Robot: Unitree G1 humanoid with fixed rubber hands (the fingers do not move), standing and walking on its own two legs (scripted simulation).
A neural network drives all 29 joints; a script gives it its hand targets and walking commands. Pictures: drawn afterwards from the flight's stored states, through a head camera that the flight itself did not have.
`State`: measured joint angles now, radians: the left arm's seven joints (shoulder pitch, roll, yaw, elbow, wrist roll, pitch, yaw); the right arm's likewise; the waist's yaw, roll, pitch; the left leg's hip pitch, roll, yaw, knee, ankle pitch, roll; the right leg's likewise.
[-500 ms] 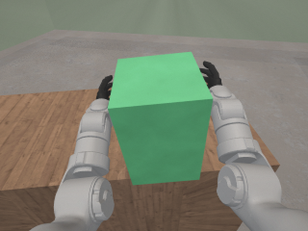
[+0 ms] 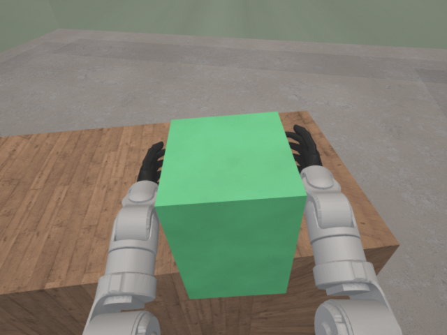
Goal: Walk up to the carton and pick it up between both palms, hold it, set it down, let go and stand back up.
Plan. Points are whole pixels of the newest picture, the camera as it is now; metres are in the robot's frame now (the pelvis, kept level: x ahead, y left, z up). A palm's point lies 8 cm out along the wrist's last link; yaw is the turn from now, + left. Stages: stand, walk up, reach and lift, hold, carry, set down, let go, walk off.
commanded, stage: reach and lift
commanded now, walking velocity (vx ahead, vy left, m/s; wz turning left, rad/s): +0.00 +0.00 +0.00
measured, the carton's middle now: (231, 210) +0.35 +0.00 +0.07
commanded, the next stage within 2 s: hold in 0.14 s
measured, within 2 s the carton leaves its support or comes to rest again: neither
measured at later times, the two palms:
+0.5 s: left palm (125, 175) +0.35 +0.17 +0.18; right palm (300, 153) +0.35 -0.12 +0.20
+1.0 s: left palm (150, 176) +0.37 +0.13 +0.16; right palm (315, 162) +0.37 -0.15 +0.17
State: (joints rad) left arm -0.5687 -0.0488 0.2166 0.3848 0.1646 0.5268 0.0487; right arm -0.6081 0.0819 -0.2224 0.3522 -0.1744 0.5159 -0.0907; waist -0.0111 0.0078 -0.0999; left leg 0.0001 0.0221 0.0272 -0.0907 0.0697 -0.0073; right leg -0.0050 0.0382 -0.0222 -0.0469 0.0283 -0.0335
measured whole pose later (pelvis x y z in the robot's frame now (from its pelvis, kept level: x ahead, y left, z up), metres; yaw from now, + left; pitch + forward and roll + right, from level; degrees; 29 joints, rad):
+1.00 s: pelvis +0.00 +0.00 +0.00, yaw -1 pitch +0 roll +0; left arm -0.56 -0.05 0.20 0.32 0.16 0.53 0.07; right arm -0.60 0.07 -0.20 0.29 -0.15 0.51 -0.10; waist 0.00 0.01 -0.10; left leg 0.02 0.02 0.03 -0.08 0.06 -0.01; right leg 0.01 0.04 -0.01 -0.03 0.02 -0.04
